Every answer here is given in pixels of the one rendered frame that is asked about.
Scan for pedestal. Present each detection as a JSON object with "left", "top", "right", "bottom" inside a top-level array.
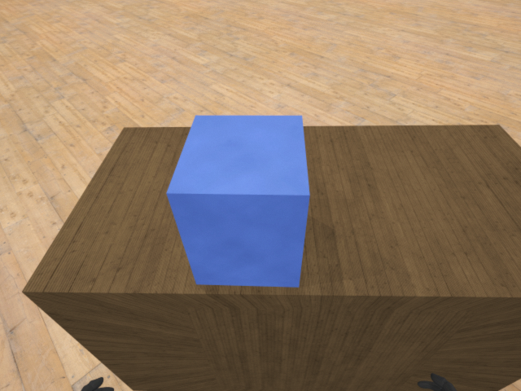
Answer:
[{"left": 22, "top": 125, "right": 521, "bottom": 391}]

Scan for carton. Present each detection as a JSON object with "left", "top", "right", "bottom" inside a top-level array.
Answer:
[{"left": 166, "top": 116, "right": 310, "bottom": 288}]

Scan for right robot hand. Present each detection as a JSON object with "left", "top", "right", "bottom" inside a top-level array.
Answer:
[{"left": 418, "top": 373, "right": 457, "bottom": 391}]

